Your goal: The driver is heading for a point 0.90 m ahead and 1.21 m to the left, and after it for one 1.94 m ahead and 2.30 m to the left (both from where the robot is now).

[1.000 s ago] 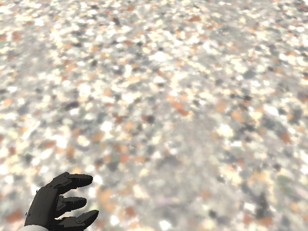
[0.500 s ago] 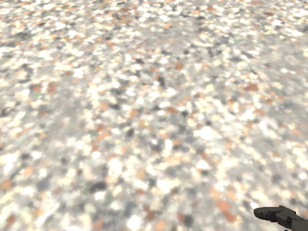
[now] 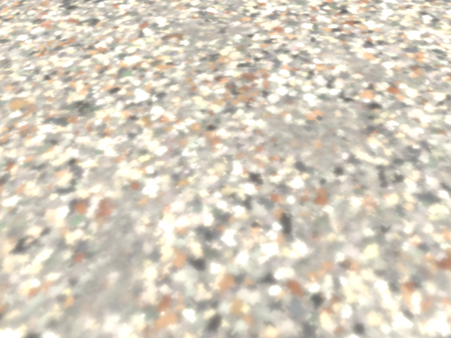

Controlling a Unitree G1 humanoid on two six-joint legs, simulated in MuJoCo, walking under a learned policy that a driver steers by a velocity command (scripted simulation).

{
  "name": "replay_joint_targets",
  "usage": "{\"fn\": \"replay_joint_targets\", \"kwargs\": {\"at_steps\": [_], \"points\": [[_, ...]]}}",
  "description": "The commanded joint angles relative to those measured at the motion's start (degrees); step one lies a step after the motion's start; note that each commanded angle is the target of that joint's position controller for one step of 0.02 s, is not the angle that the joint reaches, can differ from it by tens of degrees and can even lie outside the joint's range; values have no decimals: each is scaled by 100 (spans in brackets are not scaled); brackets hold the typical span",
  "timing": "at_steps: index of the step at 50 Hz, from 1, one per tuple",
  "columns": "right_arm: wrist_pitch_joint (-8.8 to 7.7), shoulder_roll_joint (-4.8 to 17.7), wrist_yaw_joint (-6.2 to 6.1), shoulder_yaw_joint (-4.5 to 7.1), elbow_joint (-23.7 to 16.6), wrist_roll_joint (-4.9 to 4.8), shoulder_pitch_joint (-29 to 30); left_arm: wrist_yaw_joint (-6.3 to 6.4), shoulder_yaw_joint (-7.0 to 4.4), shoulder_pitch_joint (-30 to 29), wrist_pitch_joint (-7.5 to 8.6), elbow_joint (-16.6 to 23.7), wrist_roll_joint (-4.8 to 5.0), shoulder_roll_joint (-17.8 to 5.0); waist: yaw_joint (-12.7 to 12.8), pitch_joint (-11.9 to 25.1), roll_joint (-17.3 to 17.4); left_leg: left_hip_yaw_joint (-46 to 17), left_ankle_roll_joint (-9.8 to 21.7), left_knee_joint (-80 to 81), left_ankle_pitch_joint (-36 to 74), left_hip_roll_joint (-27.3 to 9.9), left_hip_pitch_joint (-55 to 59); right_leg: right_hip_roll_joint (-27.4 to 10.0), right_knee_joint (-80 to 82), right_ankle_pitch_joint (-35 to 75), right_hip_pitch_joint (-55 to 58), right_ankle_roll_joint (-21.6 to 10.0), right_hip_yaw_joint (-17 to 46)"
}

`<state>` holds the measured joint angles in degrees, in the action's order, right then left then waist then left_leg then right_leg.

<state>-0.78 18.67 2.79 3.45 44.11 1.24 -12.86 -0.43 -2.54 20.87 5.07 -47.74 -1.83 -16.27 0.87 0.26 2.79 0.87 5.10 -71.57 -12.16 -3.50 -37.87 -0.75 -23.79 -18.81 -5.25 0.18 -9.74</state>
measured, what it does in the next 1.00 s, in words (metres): walks ahead, turning left: left foot, then right foot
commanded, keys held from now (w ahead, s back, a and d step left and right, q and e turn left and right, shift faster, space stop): w+q+shift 0.92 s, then q+shift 0.08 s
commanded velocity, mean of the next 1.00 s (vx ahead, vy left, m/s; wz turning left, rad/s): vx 0.99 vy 0.00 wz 0.96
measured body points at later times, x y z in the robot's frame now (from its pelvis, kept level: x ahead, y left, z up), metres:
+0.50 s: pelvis +0.46 +0.08 +0.00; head +0.49 +0.09 +0.45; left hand +0.59 +0.38 -0.06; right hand +0.56 -0.20 -0.12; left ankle +0.36 +0.06 -0.74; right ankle +0.72 -0.03 -0.67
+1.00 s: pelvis +0.85 +0.27 -0.01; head +0.87 +0.30 +0.43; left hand +0.58 +0.37 -0.14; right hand +1.20 +0.37 -0.05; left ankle +0.90 +0.47 -0.68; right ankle +0.83 +0.07 -0.73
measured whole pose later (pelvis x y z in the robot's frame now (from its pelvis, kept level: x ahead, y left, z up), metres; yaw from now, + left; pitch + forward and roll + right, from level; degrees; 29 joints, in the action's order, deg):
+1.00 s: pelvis +0.85 +0.27 -0.01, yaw +56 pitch +1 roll -3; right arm 0.2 18.7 5.4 1.3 33.3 2.1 3.6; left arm 0.1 -2.8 29.7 5.4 -51.7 -1.3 -17.1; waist 4.6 -2.8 2.5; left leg 5.2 6.9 -51.3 -1.1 -2.8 -45.0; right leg 0.4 -14.2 -23.0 9.3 2.1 -17.1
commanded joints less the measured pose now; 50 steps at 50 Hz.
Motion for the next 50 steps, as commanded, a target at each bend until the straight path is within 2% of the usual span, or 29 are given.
{"fn": "replay_joint_targets", "kwargs": {"at_steps": [1, 4, 6, 7, 9, 10, 11, 12, 13, 14, 15, 16, 19, 22, 25, 28, 30, 31, 32, 33, 34, 35, 36, 37, 41, 44, 47, 48, 50], "points": [[12, -159, 149, -121, -681, 24, 548, -20, -36, -278, 231, 198, 64, -249, -239, -674, -809, -173, 59, 565, 758, -362, -826, -1343, 1564, 2397, -68, -402, 407], [-19, -148, 300, -202, -943, 1, 1233, 64, -70, -237, 244, 89, 60, -468, -226, -839, -467, 550, 287, 2276, 1470, -105, -14, -1060, 1892, 3282, -121, -283, -468], [-23, -75, 315, -200, -917, 1, 1253, 125, -122, -35, 208, 57, 55, -775, -316, -646, -496, 945, 465, 2780, 1550, 317, 699, -1120, 1481, 5573, 303, -229, -680], [-23, 58, 281, -160, -821, -14, 999, 166, -167, 29, 143, 79, 51, -968, -473, -401, -637, 1078, 534, 2842, 1344, 552, 1006, -1180, 971, 6823, 667, -180, -696], [-23, 459, 161, 8, -438, -26, -436, 236, -280, -250, -63, 220, -3, -1354, -1286, 406, -892, 966, 739, 2831, 708, 883, 2514, -1396, -1031, 8110, 728, -222, -591], [-23, 736, 62, 167, -59, -9, -1620, 228, -298, -460, -156, 342, -33, -1390, -1764, 953, -771, 666, 919, 3109, 432, 969, 3900, -1404, -2666, 7590, 179, -285, -438], [18, 988, -99, 329, 138, -33, -1838, 141, -270, -397, -181, 287, -93, -1157, -1631, 854, -127, 111, 1071, 3391, -70, 793, 4883, -746, -4716, 3503, -1049, -165, -390], [82, 1420, -174, 392, 32, -68, -1313, 80, -19, -232, -124, 552, -210, -234, -837, 458, 1131, -1567, 1319, 3099, 1016, -112, 5196, 61, -6963, -1161, -2946, 0, -103], [135, 1810, -189, 473, -260, 28, -1219, 56, -5, -193, 14, 1273, -19, -511, -685, 1750, 1247, -4268, 2359, 4729, -509, -961, 6475, 266, -7418, -1067, -4370, 79, 1131], [131, 1522, -245, 467, -293, 24, -1184, 65, -3, -711, 150, 1277, -51, -811, -784, 1122, 158, -4754, 2105, 5701, -1369, -1110, 5914, -76, -6867, -546, -4712, 50, 1422], [79, 1238, -284, 406, -212, 3, -976, 64, 7, -840, 188, 1224, -34, -866, -500, 285, -420, -4357, 1852, 5876, -1190, -954, 4909, -298, -6204, -156, -4511, 54, 1415], [-10, 1111, -304, 360, -154, -26, -817, 83, 43, -924, 138, 1187, -120, -784, -224, -50, -729, -3878, 1713, 5845, -576, -696, 4059, -456, -5781, -161, -4084, 124, 1416], [-269, 807, -311, 213, -183, -101, -586, 41, 101, -814, -219, 1156, -261, -620, 210, -377, -829, -2796, 1600, 5989, 278, -77, 2349, -760, -4571, -405, -3094, 419, 1351], [-384, 816, -256, 234, -158, -92, -718, -43, 211, -1953, -258, 1634, -156, -366, -73, -735, -602, -2313, 1412, 6257, 833, 388, 1662, -671, -2967, 875, -2806, 501, 1031], [-398, 890, -183, 306, -67, -150, -1011, -88, 257, -2426, -218, 1798, -18, -282, -427, -505, -296, -2229, 1063, 6098, 1974, 479, 2090, -334, -1694, 2374, -2328, 347, 935], [-378, 976, -225, 353, -3, -162, -1120, -61, 210, -2603, -183, 1933, 33, -461, -520, -341, -119, -2434, 832, 5775, 2743, 267, 2822, -118, -908, 2458, -1906, 182, 1046], [-363, 1197, -267, 404, -35, -130, -947, 32, 62, -1817, -162, 1717, 50, -805, -131, 198, -55, -2480, 537, 4792, 4121, 301, 3157, 197, -694, 1797, -738, 90, 1103], [-365, 1412, -246, 442, -68, -82, -726, 116, -79, -870, -138, 1499, 87, -1092, 444, 720, -56, -2419, 408, 3639, 4454, 368, 3045, 204, -788, 1239, 267, 37, 1098], [-416, 1288, -217, 404, -141, -29, -391, 237, -221, 440, -127, 1194, 60, -1357, 1160, 1247, -109, -2205, 303, 2124, 3976, 600, 2329, -129, -936, 631, 1655, -38, 1245], [-480, 239, -243, 133, -338, 32, -336, 345, -312, 1490, -94, 973, -130, -1632, 1260, 1832, -1368, -1741, 336, 5, -463, 1026, 1189, -1578, -796, -1312, 2863, -69, 2725], [-437, -47, -247, -34, -679, -333, -1278, 265, -387, 584, -101, 1129, -269, -2017, 235, 2352, -3141, -1129, 192, -1095, -1791, 1295, -249, -2834, 859, -2608, 3165, -595, 6358], [-315, 500, -304, -4, -406, -96, -804, 214, -318, -270, -144, 1346, -195, -1261, 279, 1376, -1647, -967, 237, -1194, -935, 704, -579, -2428, 1103, -3519, 2136, -711, 5973], [-247, 665, -225, 54, -424, -2, -412, 189, -206, -588, -168, 1328, -145, -842, 237, 746, -977, -763, 181, -872, -456, 451, -497, -2151, 964, -2702, 1379, -695, 4729], [-185, 636, -141, 56, -417, 36, -204, 157, -168, -548, -168, 1171, -178, -664, 205, 391, -431, -685, 126, -698, -324, 257, -352, -1928, 950, -1568, 832, -655, 3871], [71, 81, 124, -116, -856, 86, 411, 39, -80, 20, 43, 471, 35, -389, -8, -237, -696, -587, 89, -392, -131, -214, -605, -1604, 1260, 429, 121, -387, 1921], [105, 63, 193, -190, -1184, 67, 949, -16, -72, -72, 162, 356, 45, -427, -159, -451, -668, -358, 60, 115, 655, -235, -683, -1428, 1534, 1661, -163, -282, 751], [115, 118, 258, -222, -1307, 29, 1485, 21, -75, -3, 195, 200, 26, -495, -140, -836, -420, 246, 128, 1311, 1226, -5, -460, -1025, 1677, 3147, -138, -108, -245], [79, -30, 299, -288, -1431, 77, 1708, 36, -78, 90, 206, 186, 38, -619, -160, -1051, -407, 531, 173, 2041, 1267, 17, -184, -1112, 1516, 4184, -231, -47, -457], [20, -49, 323, -297, -1331, 146, 1730, 116, -123, 311, 174, 113, 103, -828, -150, -882, -426, 1138, 272, 2870, 1370, 558, 604, -976, 957, 6247, 124, 65, -705]]}}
